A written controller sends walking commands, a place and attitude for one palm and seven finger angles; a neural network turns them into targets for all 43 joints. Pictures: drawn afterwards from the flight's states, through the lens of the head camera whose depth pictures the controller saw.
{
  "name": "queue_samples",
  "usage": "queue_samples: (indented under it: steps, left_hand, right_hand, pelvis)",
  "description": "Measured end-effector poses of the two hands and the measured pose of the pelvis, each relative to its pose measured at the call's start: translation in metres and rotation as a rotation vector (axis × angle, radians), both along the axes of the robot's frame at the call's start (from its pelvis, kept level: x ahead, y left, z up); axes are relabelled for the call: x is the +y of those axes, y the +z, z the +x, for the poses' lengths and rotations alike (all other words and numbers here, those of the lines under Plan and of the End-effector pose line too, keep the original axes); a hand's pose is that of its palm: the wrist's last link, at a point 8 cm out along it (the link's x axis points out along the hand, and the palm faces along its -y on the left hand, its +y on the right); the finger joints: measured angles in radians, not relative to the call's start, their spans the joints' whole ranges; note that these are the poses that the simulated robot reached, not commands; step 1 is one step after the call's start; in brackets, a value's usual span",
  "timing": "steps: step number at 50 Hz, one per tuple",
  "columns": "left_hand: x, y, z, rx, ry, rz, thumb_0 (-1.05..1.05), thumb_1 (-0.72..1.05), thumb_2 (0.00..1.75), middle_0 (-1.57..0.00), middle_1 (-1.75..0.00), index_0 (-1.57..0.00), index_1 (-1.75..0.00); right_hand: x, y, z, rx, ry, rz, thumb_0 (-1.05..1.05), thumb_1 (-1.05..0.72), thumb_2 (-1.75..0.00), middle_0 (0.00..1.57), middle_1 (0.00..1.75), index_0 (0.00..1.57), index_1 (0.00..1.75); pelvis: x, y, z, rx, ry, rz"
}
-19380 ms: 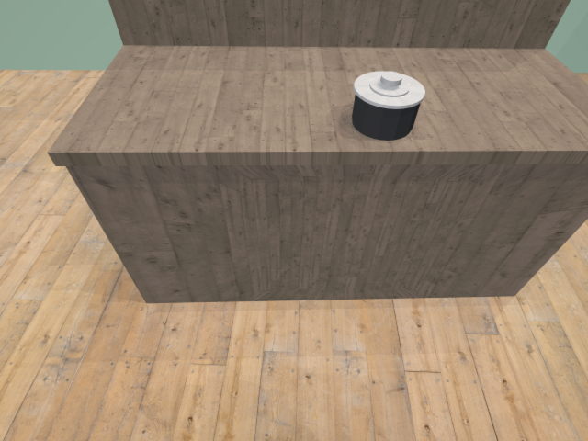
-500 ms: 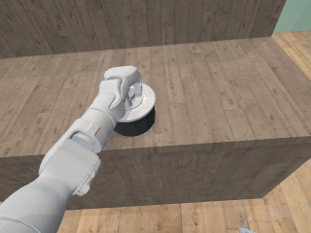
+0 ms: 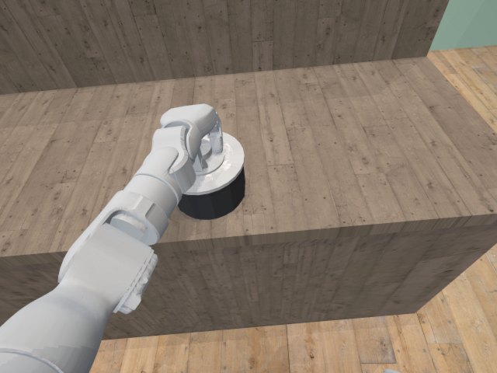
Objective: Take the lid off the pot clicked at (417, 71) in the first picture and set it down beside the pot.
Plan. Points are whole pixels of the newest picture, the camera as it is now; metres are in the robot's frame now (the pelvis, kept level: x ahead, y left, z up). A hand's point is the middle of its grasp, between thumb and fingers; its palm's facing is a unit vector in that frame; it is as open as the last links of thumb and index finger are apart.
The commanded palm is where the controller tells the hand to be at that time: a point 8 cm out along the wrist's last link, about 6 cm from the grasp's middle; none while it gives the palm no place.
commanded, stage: lift the lid straight up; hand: left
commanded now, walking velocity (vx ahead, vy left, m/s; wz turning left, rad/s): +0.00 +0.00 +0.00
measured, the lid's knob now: (198, 150) +0.49 +0.08 +0.09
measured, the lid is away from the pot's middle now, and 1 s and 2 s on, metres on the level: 0.00 0.02 0.02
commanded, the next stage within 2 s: none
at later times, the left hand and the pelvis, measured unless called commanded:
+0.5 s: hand (194, 140) +0.46 +0.08 +0.14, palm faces -0.28 -0.06 -0.96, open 6.7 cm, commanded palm +0.45 +0.08 +0.21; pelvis +0.00 +0.00 +0.00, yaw +1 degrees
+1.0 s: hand (182, 120) +0.46 +0.09 +0.18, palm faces -0.26 -0.06 -0.96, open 6.5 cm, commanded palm +0.45 +0.09 +0.25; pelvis +0.00 +0.00 +0.00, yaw +1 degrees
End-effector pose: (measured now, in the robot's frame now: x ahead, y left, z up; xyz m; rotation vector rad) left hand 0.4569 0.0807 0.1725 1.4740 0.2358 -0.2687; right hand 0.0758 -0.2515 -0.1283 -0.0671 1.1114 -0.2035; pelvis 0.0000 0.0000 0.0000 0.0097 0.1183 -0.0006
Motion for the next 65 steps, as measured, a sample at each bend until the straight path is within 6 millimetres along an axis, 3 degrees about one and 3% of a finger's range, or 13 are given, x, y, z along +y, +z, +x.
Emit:
queue_samples:
  steps: [13,35,52,65]
  left_hand:
    - [0.004,0.004,-0.002,-0.012,-0.004,0.002,-0.01,0.13,0.92,-0.62,-0.91,-0.84,-0.98]
    - [-0.001,0.042,-0.002,-0.044,0.024,0.017,0.02,0.14,0.92,-0.61,-0.9,-0.88,-1.0]
    - [0.009,0.067,-0.001,-0.055,0.038,0.024,0.03,0.15,0.92,-0.6,-0.89,-0.89,-1.01]
    - [0.007,0.093,-0.003,-0.1,0.019,0.016,0.03,0.15,0.93,-0.6,-0.88,-0.91,-1.02]
  right_hand:
    - [0.003,0.001,0.011,-0.044,0.007,0.011,0.01,-0.91,-0.9,0.2,0.3,0.2,0.3]
    - [0.006,0.005,0.043,-0.109,0.073,0.032,0.01,-0.91,-0.9,0.2,0.3,0.2,0.3]
    - [0.002,0.007,0.032,-0.105,0.071,0.006,0.01,-0.91,-0.9,0.2,0.3,0.2,0.3]
    - [0.01,0.006,0.028,-0.11,0.079,0.018,0.01,-0.91,-0.9,0.2,0.3,0.2,0.3]
  pelvis:
    - [0.0,0.001,0.001,-0.009,0.003,0.0]
    - [-0.005,0.001,0.002,-0.027,0.021,0.005]
    - [-0.004,0.001,-0.004,-0.035,0.024,0.006]
    - [0.001,0.002,-0.005,-0.039,0.022,0.005]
